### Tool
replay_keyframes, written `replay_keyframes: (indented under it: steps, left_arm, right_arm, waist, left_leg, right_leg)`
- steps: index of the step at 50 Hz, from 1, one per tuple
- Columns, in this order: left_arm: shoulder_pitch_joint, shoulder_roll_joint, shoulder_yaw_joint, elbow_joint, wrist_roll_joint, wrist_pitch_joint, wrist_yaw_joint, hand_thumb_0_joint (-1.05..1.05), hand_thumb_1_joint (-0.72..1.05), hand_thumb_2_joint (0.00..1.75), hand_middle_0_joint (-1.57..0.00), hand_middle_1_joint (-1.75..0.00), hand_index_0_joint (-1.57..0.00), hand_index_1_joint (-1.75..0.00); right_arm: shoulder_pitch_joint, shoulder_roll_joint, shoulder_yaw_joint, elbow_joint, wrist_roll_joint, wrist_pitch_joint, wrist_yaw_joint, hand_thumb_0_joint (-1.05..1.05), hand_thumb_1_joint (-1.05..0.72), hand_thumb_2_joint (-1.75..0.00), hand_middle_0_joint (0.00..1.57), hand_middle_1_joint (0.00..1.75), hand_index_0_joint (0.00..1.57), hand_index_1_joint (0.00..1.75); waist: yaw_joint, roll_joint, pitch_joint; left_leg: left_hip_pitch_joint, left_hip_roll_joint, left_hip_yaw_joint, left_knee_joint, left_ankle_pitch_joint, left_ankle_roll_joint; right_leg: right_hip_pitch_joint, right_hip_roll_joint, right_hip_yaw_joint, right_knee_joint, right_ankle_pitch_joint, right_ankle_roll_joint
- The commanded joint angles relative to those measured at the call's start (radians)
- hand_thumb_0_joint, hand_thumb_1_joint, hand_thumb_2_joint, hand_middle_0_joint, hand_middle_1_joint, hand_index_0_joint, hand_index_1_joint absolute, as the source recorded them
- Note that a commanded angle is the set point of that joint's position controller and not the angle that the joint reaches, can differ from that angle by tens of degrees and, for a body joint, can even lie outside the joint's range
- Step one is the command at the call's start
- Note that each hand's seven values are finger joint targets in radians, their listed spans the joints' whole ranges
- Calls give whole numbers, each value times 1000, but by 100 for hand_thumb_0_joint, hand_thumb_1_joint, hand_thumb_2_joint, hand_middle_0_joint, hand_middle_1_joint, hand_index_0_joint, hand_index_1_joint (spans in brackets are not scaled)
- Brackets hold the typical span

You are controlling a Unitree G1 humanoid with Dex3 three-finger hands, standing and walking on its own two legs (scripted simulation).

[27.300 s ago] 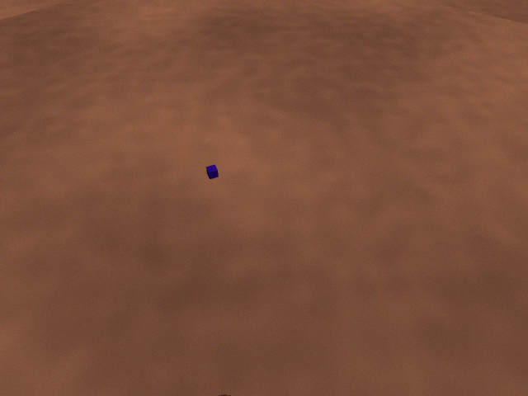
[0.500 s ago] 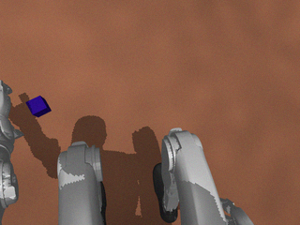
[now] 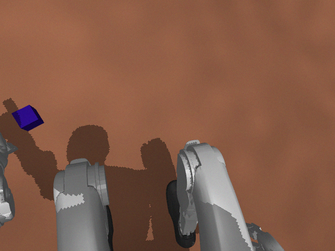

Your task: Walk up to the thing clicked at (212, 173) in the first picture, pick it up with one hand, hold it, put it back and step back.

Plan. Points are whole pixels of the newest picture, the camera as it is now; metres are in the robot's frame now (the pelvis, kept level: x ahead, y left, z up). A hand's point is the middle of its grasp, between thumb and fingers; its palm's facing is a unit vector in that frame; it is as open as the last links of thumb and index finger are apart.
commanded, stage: rise first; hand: left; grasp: from above
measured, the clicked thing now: (28, 118) +0.46 +0.32 -0.30
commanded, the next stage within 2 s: approach in 1.56 s
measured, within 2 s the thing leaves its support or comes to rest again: neither
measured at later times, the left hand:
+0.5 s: hand out of the picture +0.42 +0.34 -0.20, palm faces -0.35 -0.25 -0.90, open 13.9 cm
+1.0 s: hand out of the picture +0.42 +0.35 -0.19, palm faces -0.35 -0.26 -0.90, open 13.9 cm
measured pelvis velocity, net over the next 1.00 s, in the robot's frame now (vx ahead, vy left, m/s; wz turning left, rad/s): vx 0.00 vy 0.00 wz -0.02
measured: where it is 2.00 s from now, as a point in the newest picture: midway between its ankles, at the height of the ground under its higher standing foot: (144, 236)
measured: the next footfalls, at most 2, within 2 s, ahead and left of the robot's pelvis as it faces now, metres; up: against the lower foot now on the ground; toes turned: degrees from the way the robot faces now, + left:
none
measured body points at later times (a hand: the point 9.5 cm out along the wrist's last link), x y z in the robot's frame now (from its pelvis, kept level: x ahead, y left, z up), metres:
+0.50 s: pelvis +0.00 +0.00 -0.01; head +0.25 +0.07 +0.36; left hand +0.43 +0.35 -0.15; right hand +0.04 -0.27 -0.11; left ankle +0.06 +0.12 -0.29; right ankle +0.10 -0.12 -0.29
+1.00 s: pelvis +0.00 +0.00 -0.01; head +0.24 +0.07 +0.36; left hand +0.43 +0.36 -0.14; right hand +0.05 -0.27 -0.11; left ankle +0.06 +0.12 -0.29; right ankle +0.10 -0.12 -0.29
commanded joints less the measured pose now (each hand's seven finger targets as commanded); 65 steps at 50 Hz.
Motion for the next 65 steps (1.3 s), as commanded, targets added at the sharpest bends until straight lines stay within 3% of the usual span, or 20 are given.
replay_keyframes:
  steps: [1, 3, 5, 9, 12, 14, 20, 22, 24, 28, 33, 41, 46, 47, 53, 59, 60, 62, 65]
  left_arm:
    - [-264, 272, 9, -83, -13, 11, 48, 0, -52, 95, -10, -105, -12, -104]
    - [-274, 300, 28, -86, -15, 12, 57, 0, -59, 102, -11, -100, -9, -102]
    - [-283, 279, 6, -70, -14, 13, 52, 0, -55, 97, -10, -104, -10, -104]
    - [-300, 305, 5, -63, -7, 9, 51, 0, -54, 97, -11, -103, -12, -103]
    - [-300, 333, 28, -46, -12, 6, 58, 0, -53, 96, -11, -104, -11, -103]
    - [-286, 310, 13, -37, -13, 7, 55, 0, -54, 97, -11, -104, -11, -103]
    - [-295, 330, 7, -41, -5, 8, 47, 0, -55, 97, -10, -105, -11, -105]
    - [-306, 362, 40, -47, -7, 6, 58, 0, -53, 96, -12, -102, -12, -101]
    - [-297, 342, 29, -40, -10, 7, 60, 0, -55, 98, -11, -103, -11, -103]
    - [-309, 391, 54, -48, -2, 12, 69, 0, -56, 99, -10, -104, -10, -104]
    - [-319, 357, 28, -14, -2, 19, 59, 0, -57, 98, -9, -106, -9, -106]
    - [-295, 340, 16, -36, -26, 24, 35, 0, -55, 97, -10, -105, -11, -105]
    - [-299, 337, 9, -46, -25, 16, 27, 0, -55, 97, -11, -105, -11, -105]
    - [-307, 359, 19, -58, -19, 14, 27, 0, -56, 98, -10, -106, -10, -105]
    - [-312, 351, 14, -71, -2, 11, 33, 0, -55, 97, -12, -103, -12, -103]
    - [-324, 335, 3, -83, -14, 16, 31, 0, -55, 98, -12, -103, -12, -103]
    - [-297, 325, -3, -51, -18, 20, 29, 0, -54, 97, -13, -102, -13, -103]
    - [-320, 327, -1, -60, -18, 20, 25, 0, -53, 96, -13, -104, -13, -104]
    - [-308, 317, -7, -69, -29, 20, 18, 0, -55, 98, -12, -104, -12, -104]
  right_arm:
    - [220, -229, -60, 2, -3, -6, 5, 0, -91, -90, 20, 30, 20, 30]
    - [215, -238, -58, 2, 0, -10, 5, 0, -91, -90, 20, 30, 20, 30]
    - [215, -239, -56, 4, -5, -14, 8, 0, -91, -90, 20, 30, 20, 30]
    - [215, -243, -49, 1, -8, -19, 14, 0, -91, -90, 20, 30, 20, 30]
    - [215, -258, -45, 1, -10, -25, 16, 0, -91, -90, 20, 30, 20, 30]
    - [217, -253, -42, 3, -14, -29, 20, 0, -91, -90, 20, 30, 20, 30]
    - [218, -257, -34, 2, -15, -33, 30, 0, -91, -90, 20, 30, 20, 30]
    - [224, -269, -33, -1, -13, -33, 32, 0, -91, -90, 20, 30, 20, 30]
    - [223, -264, -28, 3, -16, -34, 36, 0, -91, -90, 20, 30, 20, 30]
    - [224, -267, -25, 2, -16, -35, 41, 0, -91, -91, 20, 30, 20, 30]
    - [227, -264, -23, 3, -18, -38, 47, 0, -91, -91, 20, 30, 20, 30]
    - [232, -266, -33, 8, -12, -48, 55, 0, -91, -91, 20, 30, 20, 30]
    - [228, -267, -36, 3, -5, -46, 58, 0, -92, -91, 20, 30, 20, 30]
    - [226, -269, -34, 1, -5, -47, 58, 0, -91, -91, 20, 30, 20, 30]
    - [218, -273, -40, 3, -2, -43, 58, 0, -92, -91, 20, 30, 20, 30]
    - [225, -273, -45, 1, -2, -46, 55, 0, -92, -91, 20, 30, 20, 30]
    - [213, -272, -49, 6, 1, -44, 55, 0, -92, -91, 20, 30, 20, 30]
    - [226, -276, -47, 4, -1, -45, 55, 0, -91, -91, 20, 30, 20, 30]
    - [222, -269, -48, 2, 3, -45, 55, 0, -92, -91, 20, 30, 20, 30]
  waist:
    - [-9, 242, -654]
    - [2, 262, -656]
    - [-14, 277, -648]
    - [-23, 275, -627]
    - [-24, 269, -621]
    - [-25, 271, -621]
    - [-30, 298, -622]
    - [-31, 299, -631]
    - [-31, 306, -649]
    - [-24, 325, -652]
    - [-43, 321, -616]
    - [-30, 299, -636]
    - [-33, 268, -636]
    - [-30, 285, -630]
    - [-29, 337, -632]
    - [-35, 330, -619]
    - [-20, 329, -625]
    - [-37, 307, -633]
    - [-21, 323, -639]
  left_leg:
    - [442, -1, 96, -250, 236, 43]
    - [457, -1, 88, -259, 235, 39]
    - [468, 1, 83, -259, 224, 37]
    - [449, -2, 85, -243, 209, 41]
    - [428, -1, 86, -240, 193, 42]
    - [435, -1, 84, -241, 192, 40]
    - [459, 0, 77, -231, 227, 37]
    - [459, 1, 68, -236, 230, 35]
    - [465, 1, 73, -229, 248, 34]
    - [457, 1, 76, -226, 248, 35]
    - [441, -2, 73, -231, 220, 36]
    - [437, -1, 77, -232, 235, 37]
    - [414, -2, 76, -229, 218, 41]
    - [426, -5, 77, -232, 220, 39]
    - [473, -3, 68, -261, 217, 30]
    - [475, -5, 74, -267, 204, 32]
    - [475, -4, 71, -271, 192, 29]
    - [467, -6, 73, -260, 212, 33]
    - [481, -7, 72, -273, 215, 30]
  right_leg:
    - [375, 27, -73, -216, 228, -58]
    - [352, 24, -80, -199, 218, -61]
    - [336, 26, -85, -195, 208, -62]
    - [335, 26, -83, -199, 197, -61]
    - [333, 26, -87, -199, 183, -59]
    - [337, 29, -90, -198, 182, -60]
    - [329, 30, -94, -182, 213, -61]
    - [326, 28, -103, -172, 217, -60]
    - [343, 33, -102, -173, 233, -60]
    - [344, 32, -98, -166, 235, -61]
    - [325, 35, -102, -173, 210, -62]
    - [356, 36, -96, -187, 224, -58]
    - [362, 38, -96, -195, 211, -56]
    - [356, 35, -94, -191, 210, -58]
    - [312, 34, -103, -179, 204, -63]
    - [300, 27, -98, -194, 191, -61]
    - [287, 30, -98, -190, 178, -65]
    - [311, 28, -98, -195, 199, -60]
    - [309, 26, -95, -192, 199, -62]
